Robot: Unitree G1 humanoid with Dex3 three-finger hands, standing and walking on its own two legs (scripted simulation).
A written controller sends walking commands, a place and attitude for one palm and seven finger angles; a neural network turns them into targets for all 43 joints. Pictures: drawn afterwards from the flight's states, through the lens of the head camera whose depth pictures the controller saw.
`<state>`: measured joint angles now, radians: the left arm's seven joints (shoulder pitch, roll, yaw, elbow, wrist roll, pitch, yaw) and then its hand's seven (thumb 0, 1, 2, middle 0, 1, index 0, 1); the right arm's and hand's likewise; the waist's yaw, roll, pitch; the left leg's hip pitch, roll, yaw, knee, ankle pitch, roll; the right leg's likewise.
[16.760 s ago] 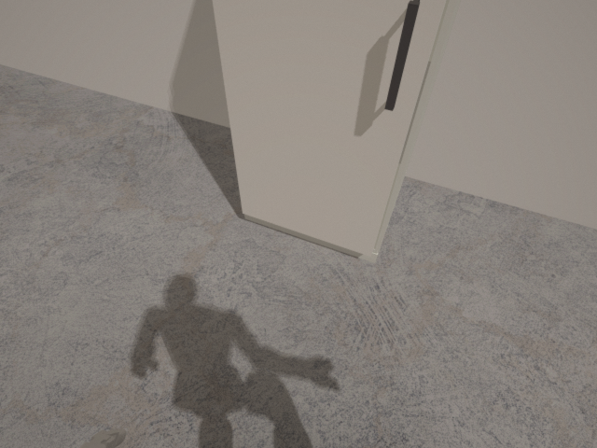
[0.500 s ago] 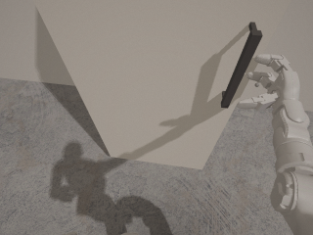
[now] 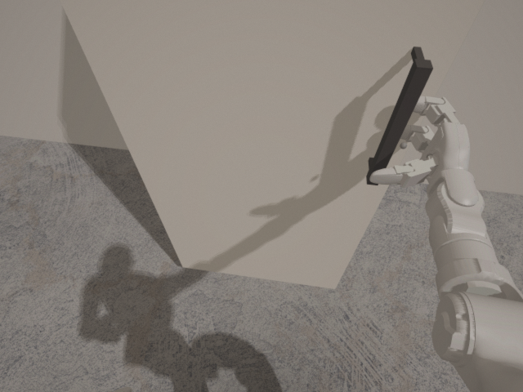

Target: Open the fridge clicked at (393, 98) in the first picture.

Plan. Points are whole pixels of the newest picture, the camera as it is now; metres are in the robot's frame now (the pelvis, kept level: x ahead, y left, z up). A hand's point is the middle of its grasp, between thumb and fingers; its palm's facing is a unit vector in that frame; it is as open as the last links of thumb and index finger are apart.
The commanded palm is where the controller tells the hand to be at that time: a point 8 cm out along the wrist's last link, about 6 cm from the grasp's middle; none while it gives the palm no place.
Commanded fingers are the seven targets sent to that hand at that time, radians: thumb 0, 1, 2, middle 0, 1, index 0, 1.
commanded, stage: feel for the door with the fingertips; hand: right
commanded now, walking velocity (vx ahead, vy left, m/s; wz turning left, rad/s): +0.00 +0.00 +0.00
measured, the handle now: (391, 125) +0.53 -0.12 +0.13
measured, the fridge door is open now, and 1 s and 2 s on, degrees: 0 0 0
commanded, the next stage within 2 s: slide the fingers in behind the handle in 0.14 s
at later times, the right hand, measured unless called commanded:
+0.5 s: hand (411, 140) +0.48 -0.15 +0.14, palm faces -0.01 +1.00 +0.01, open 13.7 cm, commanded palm +0.46 -0.19 +0.14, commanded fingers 0.00 0.50 -0.30 0.30 1.20 0.30 1.20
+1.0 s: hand (396, 144) +0.48 -0.13 +0.13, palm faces +0.00 +1.00 +0.00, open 13.9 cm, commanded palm +0.45 -0.17 +0.14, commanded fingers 0.00 0.50 -0.30 0.30 1.20 0.30 1.20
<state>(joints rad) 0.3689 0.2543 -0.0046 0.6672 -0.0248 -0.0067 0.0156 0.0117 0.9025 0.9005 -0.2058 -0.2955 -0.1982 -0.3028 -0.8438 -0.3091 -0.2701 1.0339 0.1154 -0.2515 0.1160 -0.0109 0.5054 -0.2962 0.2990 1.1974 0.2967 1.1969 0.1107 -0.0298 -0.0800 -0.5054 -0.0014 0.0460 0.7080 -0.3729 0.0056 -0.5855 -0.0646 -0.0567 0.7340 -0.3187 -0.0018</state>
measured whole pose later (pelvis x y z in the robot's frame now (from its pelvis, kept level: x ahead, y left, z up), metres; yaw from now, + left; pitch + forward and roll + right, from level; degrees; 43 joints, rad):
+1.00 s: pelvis +0.00 +0.00 +0.00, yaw +0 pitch +11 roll +1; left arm 0.38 0.25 0.00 0.69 -0.02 -0.03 0.00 0.01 0.90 0.90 -0.21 -0.30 -0.20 -0.30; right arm -0.90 -0.30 -0.23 1.09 0.12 -0.28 0.07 -0.01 0.50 -0.30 0.32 1.22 0.31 1.22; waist 0.11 -0.03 -0.08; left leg -0.55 0.00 0.05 0.73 -0.37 0.00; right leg -0.63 -0.06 -0.05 0.75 -0.32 0.00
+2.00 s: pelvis +0.00 +0.00 +0.00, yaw -1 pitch +11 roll +1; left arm 0.38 0.25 0.01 0.69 -0.02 -0.02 0.00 0.01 0.90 0.90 -0.21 -0.30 -0.20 -0.30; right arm -0.90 -0.24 -0.20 1.08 0.11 -0.29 0.03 -0.01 0.51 -0.30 0.33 1.22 0.31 1.22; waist 0.11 -0.03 -0.08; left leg -0.53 0.00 0.05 0.71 -0.37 0.01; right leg -0.61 -0.06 -0.04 0.73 -0.31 0.00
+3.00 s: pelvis +0.01 +0.01 +0.00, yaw -1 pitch +10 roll +1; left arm 0.36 0.25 0.02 0.68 -0.02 -0.01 0.00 0.01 0.90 0.90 -0.20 -0.30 -0.20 -0.30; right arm -0.86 -0.23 -0.19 1.02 0.12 -0.27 0.02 0.01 -0.76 -0.84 0.43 1.39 0.42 1.39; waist 0.10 -0.04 -0.08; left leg -0.50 0.00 0.05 0.70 -0.38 0.01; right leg -0.58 -0.06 -0.04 0.72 -0.32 0.01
